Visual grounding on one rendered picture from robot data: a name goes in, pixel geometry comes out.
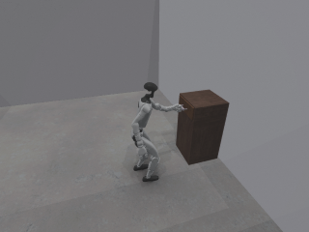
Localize robot right shin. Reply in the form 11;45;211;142
146;157;160;179

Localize robot right hand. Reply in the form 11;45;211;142
138;146;149;161

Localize cabinet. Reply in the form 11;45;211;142
176;89;229;165

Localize robot left hand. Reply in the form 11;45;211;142
173;103;182;112

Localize robot left forearm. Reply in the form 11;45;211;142
159;105;174;112

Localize robot torso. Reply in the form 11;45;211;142
130;99;153;142

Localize left robot upper arm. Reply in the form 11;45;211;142
150;98;161;110

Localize right robot upper arm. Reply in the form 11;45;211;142
131;104;151;127

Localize drawer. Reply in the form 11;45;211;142
179;95;195;121

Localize robot right forearm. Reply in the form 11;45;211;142
132;123;144;148

